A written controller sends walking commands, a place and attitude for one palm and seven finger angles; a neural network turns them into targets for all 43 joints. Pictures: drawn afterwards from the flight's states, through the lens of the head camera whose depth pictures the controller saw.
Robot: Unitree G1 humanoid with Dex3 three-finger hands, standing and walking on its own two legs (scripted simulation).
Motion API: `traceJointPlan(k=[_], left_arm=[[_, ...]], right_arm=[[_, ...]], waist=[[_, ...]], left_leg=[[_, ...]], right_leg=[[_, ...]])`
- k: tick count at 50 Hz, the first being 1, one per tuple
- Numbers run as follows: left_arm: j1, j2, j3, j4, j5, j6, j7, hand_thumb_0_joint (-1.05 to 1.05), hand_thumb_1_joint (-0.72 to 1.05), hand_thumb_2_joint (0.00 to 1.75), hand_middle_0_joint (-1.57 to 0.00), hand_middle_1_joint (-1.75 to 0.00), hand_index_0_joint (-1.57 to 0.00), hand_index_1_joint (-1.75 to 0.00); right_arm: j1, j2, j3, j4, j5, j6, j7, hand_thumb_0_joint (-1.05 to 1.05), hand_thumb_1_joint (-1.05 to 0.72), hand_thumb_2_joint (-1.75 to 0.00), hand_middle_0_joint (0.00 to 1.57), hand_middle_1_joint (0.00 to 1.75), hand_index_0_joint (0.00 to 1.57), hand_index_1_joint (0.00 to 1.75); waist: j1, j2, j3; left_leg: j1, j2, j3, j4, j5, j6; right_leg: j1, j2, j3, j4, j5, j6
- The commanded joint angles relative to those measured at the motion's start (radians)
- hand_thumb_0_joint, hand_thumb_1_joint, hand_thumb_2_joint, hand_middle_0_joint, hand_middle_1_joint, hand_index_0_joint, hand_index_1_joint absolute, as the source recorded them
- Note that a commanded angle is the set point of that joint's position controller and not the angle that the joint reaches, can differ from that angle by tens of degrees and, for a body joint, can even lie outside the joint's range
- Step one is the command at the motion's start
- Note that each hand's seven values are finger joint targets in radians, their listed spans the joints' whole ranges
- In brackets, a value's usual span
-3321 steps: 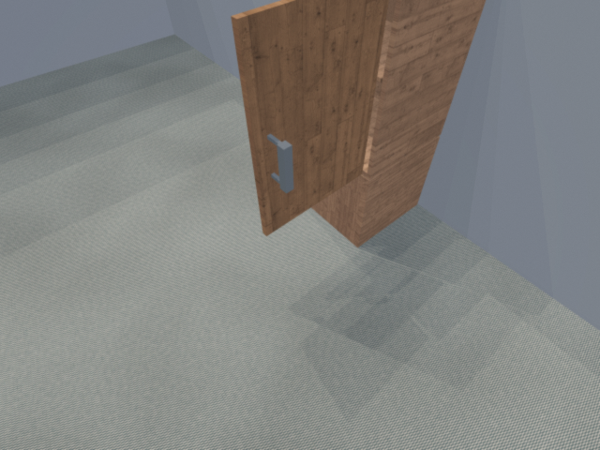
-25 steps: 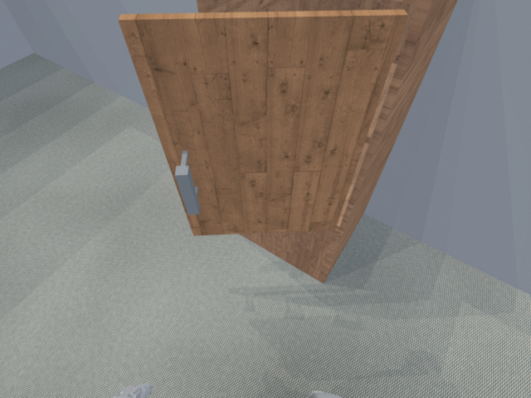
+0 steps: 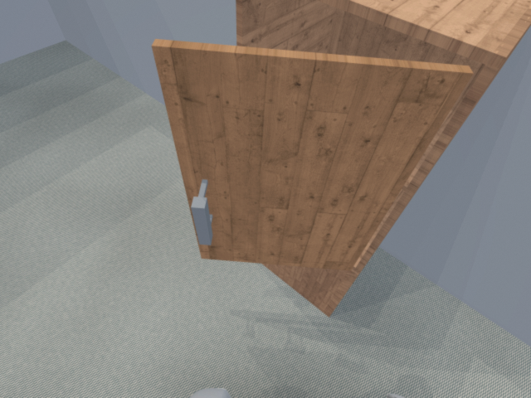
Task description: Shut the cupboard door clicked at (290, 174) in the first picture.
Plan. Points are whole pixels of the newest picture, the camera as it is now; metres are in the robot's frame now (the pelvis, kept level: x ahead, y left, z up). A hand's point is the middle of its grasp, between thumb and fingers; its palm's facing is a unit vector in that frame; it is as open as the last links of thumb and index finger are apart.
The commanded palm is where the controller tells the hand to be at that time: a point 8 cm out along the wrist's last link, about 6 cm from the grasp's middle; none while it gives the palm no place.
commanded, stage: come to a stop and stand still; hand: left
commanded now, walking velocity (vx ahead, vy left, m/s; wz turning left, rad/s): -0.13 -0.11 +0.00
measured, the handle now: (205, 213) +0.44 +0.16 -0.06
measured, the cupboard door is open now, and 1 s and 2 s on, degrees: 36 36 36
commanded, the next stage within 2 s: look again from close up in 0.56 s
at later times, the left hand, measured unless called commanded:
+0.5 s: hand out of the picture -0.05 +0.13 -0.15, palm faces +0.01 -0.98 -0.19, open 7.3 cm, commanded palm none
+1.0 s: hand out of the picture -0.06 +0.22 -0.17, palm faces +0.03 -0.97 -0.25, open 7.3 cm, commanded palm none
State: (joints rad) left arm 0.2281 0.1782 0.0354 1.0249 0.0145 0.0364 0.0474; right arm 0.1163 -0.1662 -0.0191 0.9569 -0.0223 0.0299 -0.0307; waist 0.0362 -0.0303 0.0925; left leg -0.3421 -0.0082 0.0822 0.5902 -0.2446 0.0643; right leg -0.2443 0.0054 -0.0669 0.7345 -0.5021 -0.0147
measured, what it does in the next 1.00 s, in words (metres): steps on the spot: right foot, then left foot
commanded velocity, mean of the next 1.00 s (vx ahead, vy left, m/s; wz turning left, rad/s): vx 0.04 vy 0.04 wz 0.00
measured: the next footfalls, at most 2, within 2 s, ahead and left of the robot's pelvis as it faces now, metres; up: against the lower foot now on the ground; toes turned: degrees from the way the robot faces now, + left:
right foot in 0.32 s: -0.06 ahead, -0.17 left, +0.00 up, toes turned +0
left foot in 0.66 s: -0.02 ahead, +0.08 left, +0.00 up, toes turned +5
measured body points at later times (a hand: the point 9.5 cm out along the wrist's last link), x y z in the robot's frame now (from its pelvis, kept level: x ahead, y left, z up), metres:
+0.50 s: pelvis -0.06 -0.05 +0.02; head -0.04 -0.06 +0.47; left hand -0.05 +0.18 -0.13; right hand -0.05 -0.30 -0.14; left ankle -0.05 +0.08 -0.68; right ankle -0.10 -0.17 -0.73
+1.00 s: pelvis -0.08 +0.03 +0.00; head -0.08 +0.03 +0.45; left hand -0.06 +0.28 -0.15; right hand +0.02 -0.18 -0.14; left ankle -0.06 +0.08 -0.73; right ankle -0.10 -0.17 -0.73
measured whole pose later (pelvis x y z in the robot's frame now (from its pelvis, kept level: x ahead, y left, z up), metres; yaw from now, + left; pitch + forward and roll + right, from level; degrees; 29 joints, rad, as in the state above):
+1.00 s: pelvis -0.08 +0.03 +0.00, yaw +0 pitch -2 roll -1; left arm 0.27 0.21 -0.01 1.01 0.03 0.01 0.04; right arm 0.17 -0.15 0.01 0.94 -0.02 0.00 -0.01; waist 0.03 0.01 0.02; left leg -0.28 -0.05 0.12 0.58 -0.28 0.10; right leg -0.19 -0.11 0.04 0.55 -0.34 0.02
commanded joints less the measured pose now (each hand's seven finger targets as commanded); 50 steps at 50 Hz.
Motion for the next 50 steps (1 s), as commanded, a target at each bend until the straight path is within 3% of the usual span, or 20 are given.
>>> traceJointPlan(k=[1, 4, 11, 14, 15, 16, 17, 18, 22, 25, 29, 31, 32, 33, 34, 36, 39, 41, 46, 50], left_arm=[[0.043, 0.106, 0.035, -0.079, -0.004, 0.007, 0.007, 0.00, 0.90, 0.90, -0.20, -0.30, -0.20, -0.30], [0.053, 0.099, 0.038, -0.087, 0.000, 0.009, -0.005, 0.00, 0.90, 0.90, -0.20, -0.30, -0.20, -0.30], [0.041, 0.064, 0.021, -0.085, 0.003, 0.012, -0.028, 0.00, 0.90, 0.90, -0.20, -0.30, -0.20, -0.30], [0.179, 0.069, 0.021, -0.020, 0.006, 0.000, -0.031, 0.00, 0.90, 0.90, -0.20, -0.30, -0.20, -0.30], [0.225, 0.099, 0.025, -0.004, 0.012, -0.005, -0.027, 0.00, 0.90, 0.90, -0.20, -0.30, -0.20, -0.30], [0.192, 0.160, 0.032, -0.015, 0.021, -0.011, -0.023, 0.00, 0.90, 0.90, -0.20, -0.30, -0.20, -0.30], [0.071, 0.210, 0.031, -0.063, 0.020, -0.009, -0.019, 0.00, 0.90, 0.90, -0.20, -0.30, -0.20, -0.30], [-0.025, 0.226, 0.029, -0.100, 0.023, -0.009, -0.022, 0.00, 0.90, 0.90, -0.20, -0.30, -0.20, -0.30], [0.007, 0.164, 0.025, -0.073, 0.009, -0.052, -0.028, 0.00, 0.90, 0.90, -0.20, -0.30, -0.20, -0.30], [0.112, 0.174, 0.036, -0.042, 0.013, -0.063, -0.018, 0.00, 0.90, 0.90, -0.20, -0.30, -0.20, -0.30], [0.153, 0.169, 0.039, -0.008, 0.016, -0.053, -0.009, 0.00, 0.90, 0.90, -0.20, -0.30, -0.20, -0.30], [0.114, 0.161, 0.034, -0.003, 0.004, -0.046, -0.006, 0.00, 0.90, 0.90, -0.20, -0.30, -0.20, -0.30], [0.108, 0.132, 0.027, -0.004, -0.003, -0.042, -0.007, 0.00, 0.90, 0.90, -0.20, -0.30, -0.20, -0.30], [0.165, 0.110, 0.002, 0.005, 0.002, -0.074, 0.035, 0.00, 0.90, 0.90, -0.20, -0.30, -0.20, -0.30], [0.131, 0.140, 0.004, -0.018, 0.006, -0.081, 0.030, 0.00, 0.90, 0.90, -0.20, -0.30, -0.20, -0.30], [0.141, 0.141, 0.004, -0.021, 0.010, -0.071, 0.024, 0.00, 0.90, 0.90, -0.20, -0.30, -0.20, -0.30], [0.127, 0.088, -0.020, -0.027, 0.010, -0.047, 0.020, 0.00, 0.90, 0.90, -0.20, -0.30, -0.20, -0.30], [0.128, 0.080, -0.027, -0.027, 0.004, -0.038, 0.016, 0.00, 0.90, 0.90, -0.20, -0.30, -0.20, -0.30], [0.119, 0.100, -0.032, -0.036, 0.009, -0.030, 0.003, 0.00, 0.90, 0.90, -0.20, -0.30, -0.20, -0.30], [0.126, 0.106, -0.032, -0.056, 0.014, -0.025, -0.004, 0.00, 0.90, 0.90, -0.20, -0.30, -0.20, -0.30]], right_arm=[[0.112, -0.189, -0.038, -0.042, -0.005, -0.007, -0.030, 0.00, -0.90, -0.90, 0.20, 0.30, 0.20, 0.30], [0.082, -0.190, -0.043, -0.064, -0.003, -0.007, -0.030, 0.00, -0.90, -0.90, 0.20, 0.30, 0.20, 0.30], [0.096, -0.200, -0.053, -0.026, -0.009, -0.005, -0.006, 0.00, -0.90, -0.90, 0.20, 0.30, 0.20, 0.30], [0.064, -0.184, -0.057, -0.013, -0.002, 0.002, 0.004, 0.00, -0.90, -0.90, 0.20, 0.30, 0.20, 0.30], [0.060, -0.137, -0.051, -0.019, 0.005, 0.009, 0.009, 0.00, -0.90, -0.90, 0.20, 0.30, 0.20, 0.30], [0.051, -0.076, -0.041, -0.036, 0.013, 0.018, 0.014, 0.00, -0.90, -0.90, 0.20, 0.30, 0.20, 0.30], [0.036, -0.103, -0.046, -0.054, 0.004, 0.026, 0.023, 0.00, -0.90, -0.90, 0.20, 0.30, 0.20, 0.30], [0.048, -0.116, -0.053, -0.057, 0.001, 0.025, 0.033, 0.00, -0.90, -0.90, 0.20, 0.30, 0.20, 0.30], [0.147, -0.106, -0.048, 0.006, -0.001, -0.004, 0.042, 0.00, -0.90, -0.90, 0.20, 0.30, 0.20, 0.30], [0.126, -0.111, -0.043, -0.006, 0.006, -0.020, 0.035, 0.00, -0.90, -0.90, 0.20, 0.30, 0.20, 0.30], [0.113, -0.095, -0.031, -0.011, 0.017, -0.025, 0.020, 0.00, -0.90, -0.90, 0.20, 0.30, 0.20, 0.30], [0.178, -0.086, -0.023, 0.023, 0.017, -0.032, 0.014, 0.00, -0.90, -0.90, 0.20, 0.30, 0.20, 0.30], [0.207, -0.113, -0.024, 0.041, 0.014, -0.043, 0.010, 0.00, -0.90, -0.90, 0.20, 0.30, 0.20, 0.30], [0.149, -0.149, -0.025, -0.022, 0.011, -0.059, 0.012, 0.00, -0.90, -0.90, 0.20, 0.30, 0.20, 0.30], [0.186, -0.144, -0.014, -0.038, 0.008, -0.057, 0.014, 0.00, -0.90, -0.90, 0.20, 0.30, 0.20, 0.30], [0.216, -0.107, -0.013, -0.019, 0.004, -0.052, 0.008, 0.00, -0.90, -0.90, 0.20, 0.30, 0.20, 0.30], [0.198, -0.162, -0.017, -0.031, 0.010, -0.055, 0.001, 0.00, -0.90, -0.90, 0.20, 0.30, 0.20, 0.30], [0.170, -0.174, -0.017, -0.042, 0.009, -0.054, -0.003, 0.00, -0.90, -0.90, 0.20, 0.30, 0.20, 0.30], [0.117, -0.151, -0.019, -0.059, 0.007, -0.048, 0.009, 0.00, -0.90, -0.90, 0.20, 0.30, 0.20, 0.30], [0.103, -0.164, -0.026, -0.061, 0.005, -0.045, 0.016, 0.00, -0.90, -0.90, 0.20, 0.30, 0.20, 0.30]], waist=[[-0.044, 0.171, -0.165], [-0.039, 0.081, -0.236], [-0.061, 0.226, -0.212], [0.005, 0.169, -0.141], [0.018, 0.050, -0.117], [-0.001, -0.172, -0.043], [-0.013, -0.225, 0.072], [-0.046, -0.144, 0.087], [-0.048, -0.142, 0.061], [-0.001, -0.138, -0.036], [0.021, -0.188, -0.095], [-0.017, -0.176, -0.120], [-0.023, -0.112, -0.131], [-0.022, 0.136, -0.122], [-0.051, 0.180, -0.129], [-0.049, 0.170, -0.204], [-0.035, 0.197, -0.167], [-0.026, 0.135, -0.124], [-0.026, 0.019, -0.033], [-0.020, 0.053, -0.019]], left_leg=[[0.191, 0.368, -0.321, -0.185, 0.844, 0.195], [0.267, 0.334, -0.266, -0.161, 0.716, 0.173], [0.160, 0.270, -0.284, -0.304, 0.029, 0.101], [-0.047, 0.176, -0.210, -0.313, -0.258, 0.011], [-0.124, 0.090, -0.149, -0.224, -0.319, -0.042], [-0.144, 0.004, -0.067, -0.052, -0.267, -0.097], [-0.115, 0.012, -0.059, 0.107, -0.221, -0.103], [-0.066, 0.008, -0.064, 0.239, -0.208, -0.092], [-0.159, 0.024, -0.055, 0.253, -0.082, -0.092], [-0.197, 0.021, -0.039, 0.201, -0.142, -0.110], [-0.092, 0.008, -0.018, -0.007, -0.156, -0.106], [0.112, -0.007, -0.011, -0.216, 0.059, -0.098], [0.230, 0.037, -0.049, -0.242, 0.215, -0.081], [0.226, 0.120, -0.050, -0.010, 0.317, -0.065], [0.166, 0.113, -0.080, 0.006, 0.416, -0.058], [0.183, 0.117, -0.105, 0.001, 0.468, -0.041], [0.219, 0.193, -0.187, -0.073, 0.795, 0.009], [0.180, 0.192, -0.188, -0.110, 0.684, 0.024], [0.073, 0.125, -0.183, -0.217, 0.080, -0.011], [0.029, 0.136, -0.217, -0.322, -0.172, -0.014]], right_leg=[[-0.145, -0.007, 0.144, 0.373, -0.112, 0.016], [-0.199, 0.002, 0.128, 0.399, -0.047, 0.035], [-0.039, -0.011, 0.045, 0.017, -0.016, 0.027], [0.213, 0.011, -0.001, -0.294, 0.166, 0.004], [0.235, -0.065, 0.112, -0.435, 0.057, -0.024], [0.067, -0.249, 0.371, -0.603, -0.251, -0.094], [-0.168, -0.379, 0.487, -0.728, -0.401, -0.151], [-0.261, -0.384, 0.452, -0.725, -0.295, -0.163], [0.008, -0.255, 0.270, -0.568, 0.166, -0.113], [0.238, -0.295, 0.250, -0.447, 0.604, -0.139], [0.295, -0.297, 0.230, -0.330, 0.869, -0.145], [0.188, -0.235, 0.177, -0.265, 0.825, -0.086], [0.102, -0.180, 0.145, -0.225, 0.709, -0.046], [0.036, -0.157, 0.158, -0.226, 0.735, -0.021], [0.052, -0.166, 0.138, -0.236, 0.734, -0.021], [0.084, -0.156, 0.097, -0.162, 0.694, -0.027], [0.020, -0.053, 0.025, -0.131, 0.223, 0.005], [0.014, -0.050, 0.026, -0.141, 0.144, 0.009], [-0.005, -0.074, 0.076, -0.231, 0.216, -0.001], [-0.014, -0.073, 0.064, -0.222, 0.201, 0.006]])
